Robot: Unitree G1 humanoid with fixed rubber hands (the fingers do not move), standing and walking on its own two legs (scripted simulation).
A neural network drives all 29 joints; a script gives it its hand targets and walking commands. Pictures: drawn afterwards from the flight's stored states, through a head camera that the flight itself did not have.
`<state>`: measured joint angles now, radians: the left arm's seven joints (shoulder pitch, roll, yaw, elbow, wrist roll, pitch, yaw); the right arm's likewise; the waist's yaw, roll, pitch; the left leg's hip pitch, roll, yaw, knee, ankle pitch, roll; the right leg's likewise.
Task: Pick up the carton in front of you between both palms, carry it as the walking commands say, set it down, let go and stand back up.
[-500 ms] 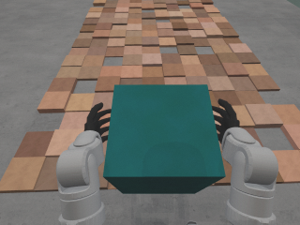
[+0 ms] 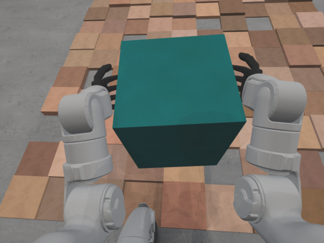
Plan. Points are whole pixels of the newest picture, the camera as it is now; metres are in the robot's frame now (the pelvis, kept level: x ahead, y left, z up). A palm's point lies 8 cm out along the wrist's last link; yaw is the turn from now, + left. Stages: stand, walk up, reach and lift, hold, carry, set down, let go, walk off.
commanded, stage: carry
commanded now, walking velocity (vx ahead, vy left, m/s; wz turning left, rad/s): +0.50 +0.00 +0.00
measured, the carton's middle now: (175, 111) +0.41 +0.01 +0.06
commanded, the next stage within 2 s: none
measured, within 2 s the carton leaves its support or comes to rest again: neither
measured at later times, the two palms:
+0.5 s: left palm out of the picture +0.75 +0.13 +0.16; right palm out of the picture +0.76 -0.17 +0.17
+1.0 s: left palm out of the picture +1.07 +0.16 +0.20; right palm out of the picture +1.05 -0.14 +0.21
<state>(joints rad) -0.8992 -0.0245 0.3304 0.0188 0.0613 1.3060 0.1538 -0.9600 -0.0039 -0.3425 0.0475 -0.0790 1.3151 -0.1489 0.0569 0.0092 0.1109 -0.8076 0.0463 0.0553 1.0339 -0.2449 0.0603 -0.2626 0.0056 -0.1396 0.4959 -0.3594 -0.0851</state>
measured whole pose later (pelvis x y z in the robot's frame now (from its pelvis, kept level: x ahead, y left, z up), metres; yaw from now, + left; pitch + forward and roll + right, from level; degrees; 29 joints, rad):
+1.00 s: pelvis +0.67 +0.04 +0.06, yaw -1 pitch +5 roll -3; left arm -0.90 0.00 0.29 0.14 0.08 1.36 0.15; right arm -0.86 0.00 -0.32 0.11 -0.08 1.32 -0.11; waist -0.06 0.02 0.04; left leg -0.37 -0.04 0.11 0.45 -0.18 0.12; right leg -0.56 0.00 -0.01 1.04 -0.37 0.00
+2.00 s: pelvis +1.28 +0.03 +0.03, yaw -1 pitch +4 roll +0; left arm -0.61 -0.03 0.22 0.04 0.07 1.24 0.12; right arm -0.60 0.04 -0.20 0.04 -0.06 1.21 -0.13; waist -0.06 0.00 -0.01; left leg -0.42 -0.03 0.13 0.50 -0.15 0.03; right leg -0.51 0.00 -0.03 1.17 -0.42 -0.01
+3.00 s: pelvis +1.89 -0.03 +0.02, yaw +0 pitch +5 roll +1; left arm -0.79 0.00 0.26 0.03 0.09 1.29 0.12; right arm -0.83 -0.05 -0.21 0.11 0.02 1.24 -0.16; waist -0.09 0.00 -0.05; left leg -0.17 0.01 0.10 0.69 -0.51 -0.05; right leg -0.44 -0.01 -0.10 0.48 -0.04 -0.07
